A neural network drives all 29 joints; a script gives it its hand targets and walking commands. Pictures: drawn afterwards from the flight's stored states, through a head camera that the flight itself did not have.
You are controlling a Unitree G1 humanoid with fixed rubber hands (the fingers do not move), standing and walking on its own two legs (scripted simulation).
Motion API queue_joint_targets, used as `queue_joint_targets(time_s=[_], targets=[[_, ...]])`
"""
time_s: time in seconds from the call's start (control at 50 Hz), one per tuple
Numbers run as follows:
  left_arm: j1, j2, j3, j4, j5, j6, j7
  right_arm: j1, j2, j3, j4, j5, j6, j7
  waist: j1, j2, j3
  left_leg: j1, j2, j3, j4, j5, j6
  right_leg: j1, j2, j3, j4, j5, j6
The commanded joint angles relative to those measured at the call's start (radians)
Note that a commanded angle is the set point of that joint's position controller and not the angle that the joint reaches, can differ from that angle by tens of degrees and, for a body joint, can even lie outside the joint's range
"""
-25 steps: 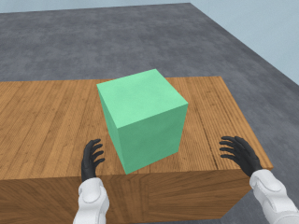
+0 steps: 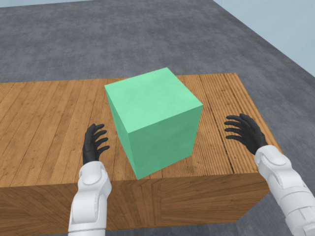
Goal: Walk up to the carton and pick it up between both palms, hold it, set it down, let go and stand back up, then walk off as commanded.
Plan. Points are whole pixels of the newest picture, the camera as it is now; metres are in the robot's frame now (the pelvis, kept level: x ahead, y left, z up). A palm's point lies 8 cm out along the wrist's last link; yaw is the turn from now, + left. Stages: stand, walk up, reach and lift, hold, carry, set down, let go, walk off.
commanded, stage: reach and lift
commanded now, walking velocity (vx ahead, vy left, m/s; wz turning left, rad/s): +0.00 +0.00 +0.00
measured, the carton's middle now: (152, 123) +0.44 +0.06 +0.01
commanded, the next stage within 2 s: none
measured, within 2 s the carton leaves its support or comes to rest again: neither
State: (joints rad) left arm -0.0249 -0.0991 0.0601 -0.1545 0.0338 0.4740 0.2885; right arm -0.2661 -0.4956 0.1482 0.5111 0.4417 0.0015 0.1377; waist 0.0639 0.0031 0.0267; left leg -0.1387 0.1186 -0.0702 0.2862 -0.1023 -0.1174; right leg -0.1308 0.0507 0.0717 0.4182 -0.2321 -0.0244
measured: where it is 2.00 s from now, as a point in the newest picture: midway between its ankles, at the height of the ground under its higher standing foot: outside the picture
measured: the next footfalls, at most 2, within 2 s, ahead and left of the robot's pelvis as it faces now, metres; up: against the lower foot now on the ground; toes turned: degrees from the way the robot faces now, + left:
none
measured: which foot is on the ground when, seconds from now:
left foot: down 0.00-1.00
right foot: down 0.00-1.00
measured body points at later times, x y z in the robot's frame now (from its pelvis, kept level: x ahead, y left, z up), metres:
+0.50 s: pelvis -0.01 +0.00 +0.00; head +0.01 +0.00 +0.45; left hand +0.31 +0.20 +0.12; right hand +0.41 -0.18 +0.12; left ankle +0.04 +0.20 -0.74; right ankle +0.00 -0.11 -0.74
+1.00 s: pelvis +0.00 +0.01 +0.00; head +0.03 +0.00 +0.45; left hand +0.34 +0.22 +0.15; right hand +0.47 -0.14 +0.15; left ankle +0.04 +0.20 -0.74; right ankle +0.00 -0.11 -0.74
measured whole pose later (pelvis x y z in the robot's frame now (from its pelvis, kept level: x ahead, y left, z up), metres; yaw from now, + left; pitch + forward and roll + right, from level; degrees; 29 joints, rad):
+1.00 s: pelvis +0.00 +0.01 +0.00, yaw +0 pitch +3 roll -1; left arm -0.52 -0.01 0.15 -0.04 -0.06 0.80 0.29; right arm -0.84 -0.55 0.20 0.74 0.48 0.28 0.10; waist 0.17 0.04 -0.01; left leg -0.30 0.12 -0.09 0.33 -0.10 -0.13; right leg -0.26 0.06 0.05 0.40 -0.20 -0.02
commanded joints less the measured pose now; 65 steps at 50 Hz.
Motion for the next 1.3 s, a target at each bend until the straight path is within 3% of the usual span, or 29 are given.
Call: queue_joint_targets(time_s=[0.0,0.18,0.3,0.52,0.58,0.72,1.0,1.28], targets=[[-0.243,0.006,-0.021,-0.180,-0.008,0.008,0.004,-0.368,-0.205,-0.090,-0.135,0.009,-0.004,0.000,0.015,-0.106,-0.228,0.224,-0.126,0.090,0.014,0.093,0.102,-0.111,0.030,-0.072,-0.130,0.232,0.012],[-0.338,0.013,-0.017,-0.209,-0.024,0.117,0.013,-0.492,-0.229,-0.111,-0.093,0.014,0.079,-0.004,0.018,-0.063,-0.299,0.239,-0.127,0.077,0.032,0.122,0.091,-0.118,0.045,-0.087,-0.119,0.239,0.009],[-0.461,0.044,-0.007,-0.196,-0.043,0.163,0.013,-0.626,-0.226,-0.108,-0.082,0.005,0.119,-0.009,0.029,-0.074,-0.329,0.216,-0.129,0.084,0.031,0.098,0.095,-0.110,0.043,-0.086,-0.117,0.220,0.014],[-0.578,0.086,0.044,-0.148,-0.055,0.232,0.003,-0.766,-0.233,-0.081,-0.045,0.016,0.174,-0.033,0.054,-0.097,-0.401,0.171,-0.134,0.093,0.042,0.129,0.097,-0.045,0.044,-0.083,-0.099,0.305,0.033],[-0.631,0.105,0.048,-0.136,-0.061,0.247,-0.001,-0.812,-0.238,-0.080,-0.018,0.019,0.188,-0.037,0.061,-0.073,-0.407,0.161,-0.133,0.094,0.041,0.125,0.092,-0.041,0.045,-0.085,-0.098,0.305,0.036],[-0.724,0.133,0.075,-0.102,-0.075,0.267,-0.001,-0.913,-0.229,-0.054,0.001,0.027,0.216,-0.040,0.082,-0.101,-0.457,0.119,-0.134,0.104,0.050,0.128,0.093,-0.017,0.045,-0.083,-0.083,0.331,0.048],[-0.883,0.159,0.086,-0.052,-0.097,0.292,0.008,-1.087,-0.250,-0.028,0.093,0.041,0.242,-0.037,0.105,-0.082,-0.541,0.125,-0.126,0.098,0.084,0.193,0.071,-0.011,0.056,-0.093,-0.064,0.387,0.052],[-1.025,0.183,0.102,0.088,-0.110,0.297,0.020,-1.239,-0.252,0.011,0.223,0.057,0.269,-0.024,0.141,-0.084,-0.582,0.087,-0.120,0.108,0.096,0.212,0.063,-0.014,0.059,-0.095,-0.062,0.381,0.055]])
